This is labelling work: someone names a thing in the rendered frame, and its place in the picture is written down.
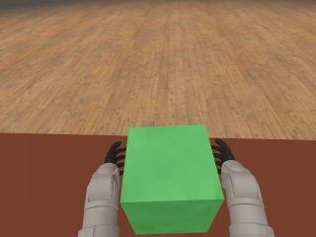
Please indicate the right robot hand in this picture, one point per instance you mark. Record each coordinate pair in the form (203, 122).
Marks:
(225, 155)

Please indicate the robot right forearm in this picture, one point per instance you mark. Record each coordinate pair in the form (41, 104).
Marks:
(244, 201)

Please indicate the carton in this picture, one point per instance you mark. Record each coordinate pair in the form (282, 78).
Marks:
(170, 182)

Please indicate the left robot hand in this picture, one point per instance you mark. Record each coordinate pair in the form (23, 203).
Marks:
(112, 155)

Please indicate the robot left forearm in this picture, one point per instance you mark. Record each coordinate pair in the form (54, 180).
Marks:
(102, 203)

